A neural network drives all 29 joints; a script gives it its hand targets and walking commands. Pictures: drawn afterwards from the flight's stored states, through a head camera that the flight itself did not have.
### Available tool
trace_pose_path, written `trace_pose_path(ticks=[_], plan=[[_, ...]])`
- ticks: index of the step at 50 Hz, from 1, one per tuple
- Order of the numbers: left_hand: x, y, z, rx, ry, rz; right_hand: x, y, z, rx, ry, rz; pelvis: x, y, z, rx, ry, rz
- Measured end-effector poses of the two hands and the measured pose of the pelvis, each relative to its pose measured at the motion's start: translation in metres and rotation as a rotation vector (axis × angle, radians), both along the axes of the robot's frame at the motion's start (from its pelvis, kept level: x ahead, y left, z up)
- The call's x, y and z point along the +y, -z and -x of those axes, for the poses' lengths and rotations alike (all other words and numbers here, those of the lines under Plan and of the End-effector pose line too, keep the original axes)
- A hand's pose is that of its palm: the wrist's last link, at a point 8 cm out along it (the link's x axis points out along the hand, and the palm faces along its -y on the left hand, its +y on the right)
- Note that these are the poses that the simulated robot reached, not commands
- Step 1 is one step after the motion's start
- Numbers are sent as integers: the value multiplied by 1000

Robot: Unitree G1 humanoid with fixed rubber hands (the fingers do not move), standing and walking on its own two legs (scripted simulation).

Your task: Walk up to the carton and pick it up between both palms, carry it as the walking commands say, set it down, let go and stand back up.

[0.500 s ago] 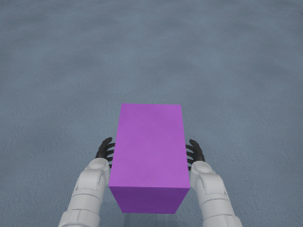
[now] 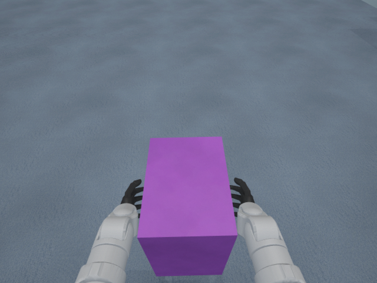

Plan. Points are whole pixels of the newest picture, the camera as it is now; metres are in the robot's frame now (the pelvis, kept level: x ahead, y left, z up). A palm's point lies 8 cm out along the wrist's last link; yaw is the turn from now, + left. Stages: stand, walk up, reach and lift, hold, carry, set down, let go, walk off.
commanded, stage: carry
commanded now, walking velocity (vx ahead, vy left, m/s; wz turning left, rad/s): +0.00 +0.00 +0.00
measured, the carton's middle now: (187, 209) +0.33 +0.01 -0.08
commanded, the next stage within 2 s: none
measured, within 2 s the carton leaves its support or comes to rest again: neither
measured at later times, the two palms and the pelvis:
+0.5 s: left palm (132, 199) +0.33 +0.14 -0.01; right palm (244, 202) +0.32 -0.13 -0.01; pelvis +0.02 +0.00 +0.00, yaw -1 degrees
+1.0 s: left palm (141, 201) +0.32 +0.12 -0.01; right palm (257, 208) +0.30 -0.15 -0.01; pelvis +0.01 -0.01 +0.00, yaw -1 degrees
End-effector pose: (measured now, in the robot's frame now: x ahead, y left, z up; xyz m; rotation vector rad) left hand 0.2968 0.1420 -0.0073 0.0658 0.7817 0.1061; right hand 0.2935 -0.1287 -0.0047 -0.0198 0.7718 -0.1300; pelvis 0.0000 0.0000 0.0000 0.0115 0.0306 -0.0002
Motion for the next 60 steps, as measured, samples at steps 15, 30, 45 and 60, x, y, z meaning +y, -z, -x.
trace_pose_path(ticks=[15, 30, 45, 60], plan=[[3, 8, -16, 25, -8, -3, 3, 12, -14, 25, 7, -15, 1, -1, -10, 26, 7, 3], [-7, 0, -34, -27, -21, 40, -7, 9, -21, -28, 87, -68, 0, -1, -18, 51, 14, -6], [-25, -4, -27, -40, 11, 49, -24, 2, -6, -42, 104, -51, -10, -1, -15, 21, 21, -11], [-24, -1, -10, -10, 10, 10, -24, 1, -4, -10, 26, -10, -19, -1, -8, -16, 12, -1]])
